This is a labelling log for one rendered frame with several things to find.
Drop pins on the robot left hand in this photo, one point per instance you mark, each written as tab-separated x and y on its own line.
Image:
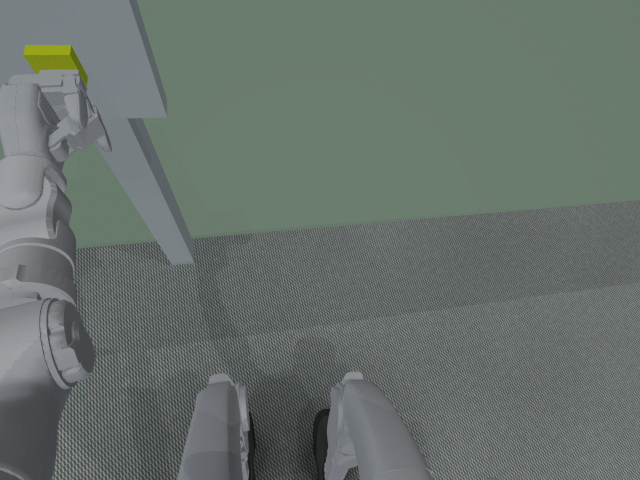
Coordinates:
30	126

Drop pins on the robot left upper arm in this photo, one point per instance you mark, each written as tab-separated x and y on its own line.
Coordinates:
44	352

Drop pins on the button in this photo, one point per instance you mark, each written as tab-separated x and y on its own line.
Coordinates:
51	57

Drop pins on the robot right thigh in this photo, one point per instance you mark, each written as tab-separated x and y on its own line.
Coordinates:
384	447

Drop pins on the robot right foot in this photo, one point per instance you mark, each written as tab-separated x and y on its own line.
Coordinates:
320	442

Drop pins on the robot left forearm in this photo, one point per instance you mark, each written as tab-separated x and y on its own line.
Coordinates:
37	246

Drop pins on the panel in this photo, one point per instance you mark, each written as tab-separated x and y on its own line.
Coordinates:
111	43

